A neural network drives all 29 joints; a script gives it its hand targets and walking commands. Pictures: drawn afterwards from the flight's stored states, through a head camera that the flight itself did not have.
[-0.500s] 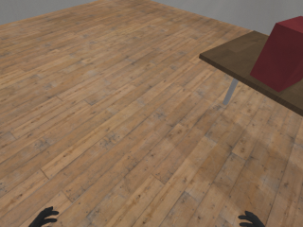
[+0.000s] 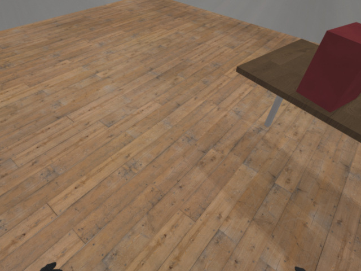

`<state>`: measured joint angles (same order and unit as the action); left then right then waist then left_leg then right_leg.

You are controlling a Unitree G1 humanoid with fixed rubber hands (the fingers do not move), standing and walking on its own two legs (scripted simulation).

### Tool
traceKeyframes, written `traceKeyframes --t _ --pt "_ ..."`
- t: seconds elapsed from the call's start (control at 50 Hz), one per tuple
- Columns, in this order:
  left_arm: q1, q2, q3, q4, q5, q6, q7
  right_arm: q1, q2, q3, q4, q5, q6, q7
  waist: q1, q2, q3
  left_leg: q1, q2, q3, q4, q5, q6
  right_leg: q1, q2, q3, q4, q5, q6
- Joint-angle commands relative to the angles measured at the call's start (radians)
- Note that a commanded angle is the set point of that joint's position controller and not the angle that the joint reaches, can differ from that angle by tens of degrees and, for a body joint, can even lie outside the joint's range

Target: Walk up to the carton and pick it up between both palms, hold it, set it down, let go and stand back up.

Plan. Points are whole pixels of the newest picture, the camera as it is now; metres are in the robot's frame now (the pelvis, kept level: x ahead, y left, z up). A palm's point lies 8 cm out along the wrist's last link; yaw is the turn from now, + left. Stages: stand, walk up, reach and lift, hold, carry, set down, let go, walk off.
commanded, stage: stand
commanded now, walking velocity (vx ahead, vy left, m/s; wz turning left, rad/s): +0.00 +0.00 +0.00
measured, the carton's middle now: (343, 67) +0.85 -0.66 +0.05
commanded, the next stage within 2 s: walk up in 1.04 s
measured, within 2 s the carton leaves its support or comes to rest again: neither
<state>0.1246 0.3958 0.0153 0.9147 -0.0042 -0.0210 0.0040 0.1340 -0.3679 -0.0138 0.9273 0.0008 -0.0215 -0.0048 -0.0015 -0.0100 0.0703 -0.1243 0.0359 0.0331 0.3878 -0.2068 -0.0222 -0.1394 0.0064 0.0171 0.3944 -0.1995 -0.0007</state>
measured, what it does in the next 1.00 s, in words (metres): stands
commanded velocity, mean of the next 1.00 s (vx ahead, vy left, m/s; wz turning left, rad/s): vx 0.00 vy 0.00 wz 0.00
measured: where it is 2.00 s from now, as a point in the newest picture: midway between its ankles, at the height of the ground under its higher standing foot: outside the picture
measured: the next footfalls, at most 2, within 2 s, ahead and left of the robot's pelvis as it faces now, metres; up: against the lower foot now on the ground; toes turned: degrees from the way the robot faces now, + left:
right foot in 1.52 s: +0.13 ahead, -0.23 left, +0.00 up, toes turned -20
left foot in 1.82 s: +0.31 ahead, +0.00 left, +0.00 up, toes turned -21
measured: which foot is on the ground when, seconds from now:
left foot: down 0.00-1.00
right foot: down 0.00-1.00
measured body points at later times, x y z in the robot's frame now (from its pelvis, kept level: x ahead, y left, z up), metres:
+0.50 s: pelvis +0.00 +0.00 +0.00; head +0.00 +0.01 +0.45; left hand +0.10 +0.31 -0.12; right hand +0.10 -0.30 -0.11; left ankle +0.00 +0.13 -0.74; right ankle +0.01 -0.12 -0.74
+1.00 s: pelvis +0.00 +0.01 +0.00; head +0.01 +0.01 +0.45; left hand +0.10 +0.32 -0.12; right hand +0.09 -0.30 -0.11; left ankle +0.00 +0.13 -0.74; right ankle +0.01 -0.12 -0.74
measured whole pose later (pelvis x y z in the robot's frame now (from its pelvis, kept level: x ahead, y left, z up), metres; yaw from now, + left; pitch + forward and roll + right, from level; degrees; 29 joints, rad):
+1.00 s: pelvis +0.00 +0.01 +0.00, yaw +0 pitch -3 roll +0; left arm 0.14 0.39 0.02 0.99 0.00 -0.02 0.01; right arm 0.14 -0.36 -0.03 0.99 0.00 -0.03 -0.01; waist -0.01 -0.01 0.06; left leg -0.11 0.03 0.04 0.35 -0.19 -0.01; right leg -0.12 0.00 0.03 0.34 -0.17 0.01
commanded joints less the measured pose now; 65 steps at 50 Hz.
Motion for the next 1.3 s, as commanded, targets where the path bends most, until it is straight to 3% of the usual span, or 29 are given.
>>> traceKeyframes --t 0.0,0.04,0.06,0.08,0.1,0.14,0.18,0.2,0.26,0.3,0.34,0.42,0.5,0.56,0.7,0.72,0.86,0.9,1.02,1.04,1.1,1.12,1.14,1.18,1.2,1.22,1.24,1.26,1.28 --pt "-0.026 0.165 0.035 -0.033 -0.006 -0.015 0.007 -0.033 -0.174 -0.042 -0.042 -0.003 -0.018 -0.002 0.004 0.014 -0.07 0.002 0.099 -0.08 -0.082 0.079 0.037 0.001 -0.122 0.088 -0.075 0.133 -0.018" --pt "-0.051 0.166 0.039 -0.028 -0.001 -0.011 0.008 -0.029 -0.168 -0.043 -0.032 -0.002 -0.018 -0.008 -0.009 -0.007 -0.057 0.01 0.105 -0.078 -0.081 0.071 0.04 -0.021 -0.128 0.091 -0.082 0.136 -0.021" --pt "-0.029 0.167 0.042 -0.028 -0.007 -0.009 0.004 -0.026 -0.188 -0.047 -0.025 -0.004 -0.015 -0.006 0.008 -0.009 -0.082 0.013 0.103 -0.086 -0.094 0.086 0.041 -0.001 -0.123 0.082 -0.08 0.102 -0.026" --pt "-0.01 0.154 0.041 -0.02 -0.004 -0.013 0.007 -0.053 -0.197 -0.051 -0.032 -0.012 -0.015 -0.003 0.018 0.046 -0.063 0.009 0.098 -0.083 -0.085 0.072 0.045 0.003 -0.124 0.086 -0.092 0.111 -0.027" --pt "-0.028 0.153 0.037 -0.015 0.003 -0.017 0.006 -0.018 -0.174 -0.049 -0.022 0.001 -0.015 -0.003 0.002 -0.005 -0.074 0.023 0.103 -0.076 -0.086 0.073 0.035 -0.004 -0.123 0.093 -0.087 0.132 -0.024" --pt "-0.016 0.151 0.034 -0.007 0.002 -0.019 0.007 0.005 -0.156 -0.045 -0.009 -0.002 -0.018 -0.001 -0.014 0.011 -0.068 0.033 0.105 -0.076 -0.091 0.06 0.037 -0.004 -0.125 0.097 -0.088 0.129 -0.025" --pt "-0.041 0.15 0.036 -0.007 -0.001 -0.018 0.005 -0.014 -0.177 -0.046 -0.011 0.003 -0.018 -0.01 -0.008 -0.007 -0.062 0.023 0.111 -0.089 -0.102 0.05 0.04 -0.011 -0.126 0.089 -0.099 0.112 -0.021" --pt "-0.033 0.146 0.034 -0.01 -0.001 -0.012 0.009 -0.031 -0.182 -0.049 -0.014 0.001 -0.021 -0.005 -0.006 0.035 -0.058 0.013 0.108 -0.088 -0.092 0.052 0.044 -0.013 -0.127 0.09 -0.097 0.131 -0.017" --pt "-0.02 0.153 0.031 0.003 -0.003 -0.012 0.015 -0.036 -0.16 -0.041 -0.01 0.004 -0.014 -0.008 -0.006 -0.022 -0.056 0.019 0.113 -0.091 -0.093 0.059 0.037 -0.023 -0.125 0.095 -0.098 0.116 -0.023" --pt "-0.015 0.162 0.04 0.006 -0.004 -0.011 0.009 -0.043 -0.192 -0.052 -0.007 -0.008 -0.011 -0.011 0.008 0.029 -0.037 -0.002 0.102 -0.082 -0.102 0.036 0.045 -0.025 -0.119 0.101 -0.113 0.068 -0.021" --pt "-0.006 0.143 0.032 0.011 0.0 -0.015 0.009 -0.003 -0.165 -0.043 0.006 -0.002 -0.009 -0.004 -0.001 0.003 -0.045 0.01 0.106 -0.087 -0.105 0.03 0.041 -0.024 -0.122 0.095 -0.099 0.034 -0.02" --pt "-0.008 0.135 0.037 0.0 0.001 -0.017 0.012 -0.036 -0.167 -0.042 -0.005 -0.005 -0.015 -0.009 0.016 0.042 -0.038 -0.018 0.104 -0.078 -0.108 0.043 0.042 0.0 -0.13 0.102 -0.102 0.085 -0.025" --pt "-0.012 0.153 0.035 0.006 0.007 -0.008 0.008 -0.007 -0.162 -0.047 0.003 -0.003 -0.02 -0.006 -0.006 -0.008 -0.081 0.034 0.105 -0.083 -0.106 0.049 0.035 -0.014 -0.117 0.075 -0.088 0.098 -0.015" --pt "-0.012 0.132 0.031 0.006 -0.001 -0.013 0.012 -0.012 -0.168 -0.052 0.006 -0.001 -0.015 -0.007 -0.017 0.044 -0.071 0.026 0.102 -0.084 -0.103 0.035 0.037 -0.02 -0.116 0.087 -0.115 0.091 -0.017" --pt "-0.008 0.16 0.043 0.03 0.002 -0.014 0.013 -0.003 -0.162 -0.051 0.017 0.0 -0.015 -0.004 -0.008 -0.022 -0.046 0.019 0.11 -0.092 -0.106 0.06 0.04 -0.023 -0.117 0.089 -0.115 0.084 -0.01" --pt "-0.005 0.156 0.042 0.03 -0.006 -0.017 0.013 -0.009 -0.187 -0.052 0.015 -0.005 -0.017 -0.004 -0.001 0.048 -0.06 0.014 0.101 -0.074 -0.102 0.054 0.04 -0.009 -0.122 0.102 -0.112 0.086 -0.014" --pt "-0.009 0.157 0.035 0.021 0.0 -0.011 0.016 -0.013 -0.15 -0.047 0.013 -0.005 -0.014 -0.011 -0.003 -0.009 -0.037 0.012 0.112 -0.079 -0.105 0.072 0.04 -0.016 -0.129 0.097 -0.093 0.14 -0.015" --pt "0.004 0.17 0.042 0.04 0.001 -0.007 0.014 -0.025 -0.194 -0.06 0.019 -0.004 -0.016 -0.011 0.004 0.029 -0.076 0.025 0.106 -0.08 -0.119 0.07 0.041 0.006 -0.123 0.089 -0.099 0.113 -0.015" --pt "-0.009 0.141 0.035 0.037 0.005 -0.013 0.017 -0.025 -0.168 -0.057 0.023 -0.001 -0.016 -0.01 0.001 -0.015 -0.076 0.03 0.118 -0.087 -0.122 0.07 0.039 0.013 -0.126 0.08 -0.111 0.139 -0.011" --pt "-0.003 0.143 0.036 0.041 -0.003 -0.015 0.019 -0.036 -0.179 -0.057 0.018 -0.001 -0.018 -0.007 0.01 0.037 -0.082 0.019 0.111 -0.086 -0.115 0.089 0.039 0.025 -0.13 0.097 -0.106 0.153 -0.015" --pt "-0.003 0.156 0.041 0.043 0.003 -0.012 0.018 -0.018 -0.166 -0.054 0.024 -0.002 -0.017 -0.012 0.002 -0.009 -0.069 0.024 0.109 -0.08 -0.12 0.113 0.034 0.042 -0.131 0.084 -0.099 0.189 -0.017" --pt "0.004 0.146 0.043 0.046 0.001 -0.01 0.017 -0.019 -0.173 -0.06 0.027 0.003 -0.017 -0.015 -0.003 0.032 -0.08 0.03 0.104 -0.072 -0.11 0.092 0.038 0.022 -0.125 0.089 -0.112 0.165 -0.014" --pt "-0.024 0.144 0.038 0.038 0.003 -0.008 0.016 -0.011 -0.173 -0.062 0.026 -0.003 -0.021 -0.014 -0.013 0.003 -0.069 0.033 0.111 -0.081 -0.115 0.109 0.039 0.023 -0.129 0.087 -0.107 0.17 -0.015" --pt "-0.002 0.16 0.045 0.047 0.003 -0.018 0.018 -0.034 -0.167 -0.052 0.027 -0.005 -0.016 -0.012 0.013 0.026 -0.071 0.026 0.113 -0.084 -0.116 0.137 0.036 0.035 -0.126 0.081 -0.104 0.155 -0.013" --pt "-0.019 0.17 0.046 0.043 0.005 -0.019 0.019 -0.014 -0.18 -0.062 0.026 -0.002 -0.016 -0.011 -0.003 0.004 -0.07 0.038 0.111 -0.077 -0.114 0.157 0.033 0.015 -0.128 0.086 -0.094 0.181 -0.015" --pt "0.026 0.174 0.069 -0.044 0.031 0.012 -0.036 0.083 -0.295 -0.136 -0.059 -0.043 -0.025 -0.009 -0.034 0.122 -0.098 0.24 0.082 0.001 -0.012 -0.258 0.104 -0.254 -0.072 0.156 0.03 -0.168 -0.101" --pt "-0.058 0.166 0.077 -0.097 0.038 0.021 -0.058 0.168 -0.293 -0.142 -0.069 -0.056 -0.031 -0.014 -0.087 0.144 -0.052 0.306 0.194 -0.142 -0.115 -0.447 0.161 -0.475 -0.045 0.121 0.144 -0.325 -0.078" --pt "-0.138 0.146 0.082 -0.169 0.05 0.027 -0.071 0.222 -0.318 -0.157 -0.106 -0.073 -0.037 -0.032 -0.139 0.214 0.0 0.323 0.409 -0.328 -0.29 -0.55 0.251 -0.627 -0.045 0.049 0.407 -0.291 -0.051" --pt "-0.106 0.15 0.101 -0.195 0.067 0.026 -0.076 0.168 -0.303 -0.159 -0.153 -0.085 -0.044 -0.045 -0.1 0.106 0.056 0.238 0.522 -0.336 -0.284 -0.437 0.295 -0.67 -0.151 0.056 0.521 -0.28 -0.014"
